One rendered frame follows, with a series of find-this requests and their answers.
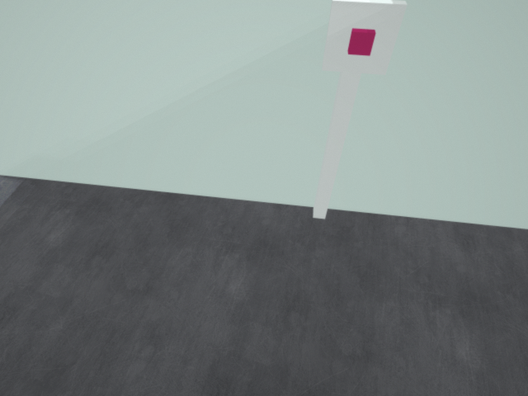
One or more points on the panel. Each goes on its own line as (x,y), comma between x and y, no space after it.
(383,16)

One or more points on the button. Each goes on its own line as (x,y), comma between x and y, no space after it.
(361,41)

